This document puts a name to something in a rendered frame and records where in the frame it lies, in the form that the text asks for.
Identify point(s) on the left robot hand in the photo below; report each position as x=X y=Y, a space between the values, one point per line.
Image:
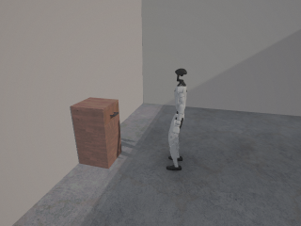
x=175 y=130

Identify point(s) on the robot left upper arm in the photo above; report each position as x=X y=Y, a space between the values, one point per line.
x=180 y=91

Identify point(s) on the robot left forearm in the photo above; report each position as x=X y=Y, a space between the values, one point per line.
x=180 y=114

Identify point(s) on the drawer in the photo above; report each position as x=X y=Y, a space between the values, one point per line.
x=110 y=111

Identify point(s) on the left robot shin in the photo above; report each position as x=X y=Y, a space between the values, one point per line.
x=174 y=154

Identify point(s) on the robot left foot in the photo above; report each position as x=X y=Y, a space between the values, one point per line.
x=174 y=168

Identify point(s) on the cabinet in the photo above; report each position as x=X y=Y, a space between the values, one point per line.
x=98 y=145

